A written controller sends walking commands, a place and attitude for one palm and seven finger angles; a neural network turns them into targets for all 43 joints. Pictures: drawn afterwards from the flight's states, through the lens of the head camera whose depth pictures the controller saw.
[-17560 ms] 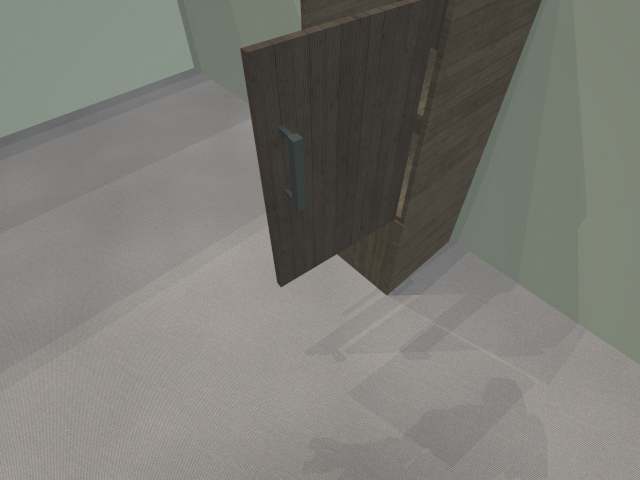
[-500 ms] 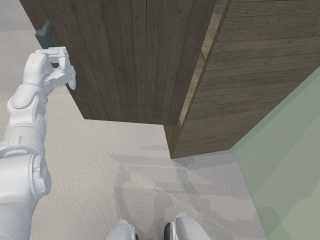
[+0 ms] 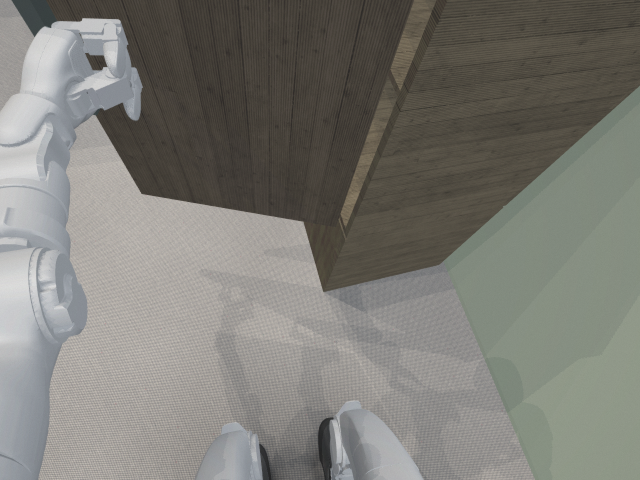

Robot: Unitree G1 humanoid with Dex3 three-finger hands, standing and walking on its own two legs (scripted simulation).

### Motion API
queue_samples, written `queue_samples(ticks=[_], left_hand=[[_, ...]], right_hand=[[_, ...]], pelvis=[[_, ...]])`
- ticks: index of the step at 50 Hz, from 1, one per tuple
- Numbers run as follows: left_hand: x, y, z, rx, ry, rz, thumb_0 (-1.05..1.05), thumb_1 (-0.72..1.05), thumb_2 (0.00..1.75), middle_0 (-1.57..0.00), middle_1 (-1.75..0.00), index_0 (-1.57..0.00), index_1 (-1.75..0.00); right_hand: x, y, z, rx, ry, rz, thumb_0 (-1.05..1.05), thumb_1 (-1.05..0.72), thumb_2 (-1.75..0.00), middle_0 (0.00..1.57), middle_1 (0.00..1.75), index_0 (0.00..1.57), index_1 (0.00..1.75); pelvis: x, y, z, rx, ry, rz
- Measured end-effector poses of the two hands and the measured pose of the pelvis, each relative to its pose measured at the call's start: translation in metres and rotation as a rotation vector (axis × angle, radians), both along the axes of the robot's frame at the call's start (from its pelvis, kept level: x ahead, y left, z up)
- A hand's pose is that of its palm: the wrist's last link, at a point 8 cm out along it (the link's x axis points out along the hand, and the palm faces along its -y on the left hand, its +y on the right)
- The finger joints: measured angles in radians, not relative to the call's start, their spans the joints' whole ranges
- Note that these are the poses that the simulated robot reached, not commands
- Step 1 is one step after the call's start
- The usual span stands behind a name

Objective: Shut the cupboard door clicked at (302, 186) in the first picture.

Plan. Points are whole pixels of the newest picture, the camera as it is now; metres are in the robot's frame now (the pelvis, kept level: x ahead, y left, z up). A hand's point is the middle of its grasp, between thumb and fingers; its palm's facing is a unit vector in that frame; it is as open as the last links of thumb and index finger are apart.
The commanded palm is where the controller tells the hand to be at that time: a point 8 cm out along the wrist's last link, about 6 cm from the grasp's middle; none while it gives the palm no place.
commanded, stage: push the door shut along its arc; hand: left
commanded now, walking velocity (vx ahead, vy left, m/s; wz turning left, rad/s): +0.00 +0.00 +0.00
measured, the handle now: (68, 44) +0.61 +0.22 +0.10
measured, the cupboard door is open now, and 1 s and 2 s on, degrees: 67 53 53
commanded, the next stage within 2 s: pull the fist back off the door in 0.66 s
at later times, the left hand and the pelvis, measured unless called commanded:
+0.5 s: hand (159, 51) +0.59 +0.12 +0.11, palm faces -0.35 -0.94 +0.00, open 3.0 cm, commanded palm +0.61 +0.14 +0.10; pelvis +0.01 -0.01 -0.01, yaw -1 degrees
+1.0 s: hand (190, 32) +0.63 +0.08 +0.10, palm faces +0.08 -1.00 -0.03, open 3.0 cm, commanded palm +0.60 +0.11 +0.10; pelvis +0.00 -0.01 -0.02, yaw +0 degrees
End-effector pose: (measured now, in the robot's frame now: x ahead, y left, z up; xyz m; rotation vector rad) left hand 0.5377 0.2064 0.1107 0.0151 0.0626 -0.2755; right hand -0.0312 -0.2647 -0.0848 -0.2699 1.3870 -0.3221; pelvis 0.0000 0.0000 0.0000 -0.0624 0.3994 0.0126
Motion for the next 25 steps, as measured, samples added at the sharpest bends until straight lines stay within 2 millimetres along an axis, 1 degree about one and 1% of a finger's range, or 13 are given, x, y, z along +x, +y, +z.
queue_samples(ticks=[8, 17, 25], left_hand=[[0.027, -0.027, 0.001, -0.017, 0.01, -0.05, 0.02, 0.9, 0.9, -1.29, -1.5, -1.29, -1.5], [0.042, -0.03, 0.001, 0.001, 0.023, -0.065, 0.0, 0.88, 0.92, -1.29, -1.5, -1.29, -1.5], [0.052, -0.032, 0.002, 0.004, 0.031, -0.083, 0.0, 0.87, 0.93, -1.29, -1.5, -1.3, -1.5]], right_hand=[[-0.011, 0.005, 0.0, -0.006, 0.036, -0.039, 0.01, -0.9, -0.9, 0.2, 0.3, 0.2, 0.3], [-0.023, 0.008, -0.001, 0.002, 0.086, -0.07, 0.01, -0.9, -0.9, 0.2, 0.3, 0.2, 0.3], [-0.027, 0.002, -0.001, -0.023, 0.111, -0.061, 0.01, -0.9, -0.9, 0.2, 0.3, 0.2, 0.3]], pelvis=[[0.006, 0.001, -0.003, -0.003, 0.028, -0.012], [0.01, -0.002, -0.006, -0.004, 0.047, -0.02], [0.009, -0.005, -0.012, -0.013, 0.071, -0.007]])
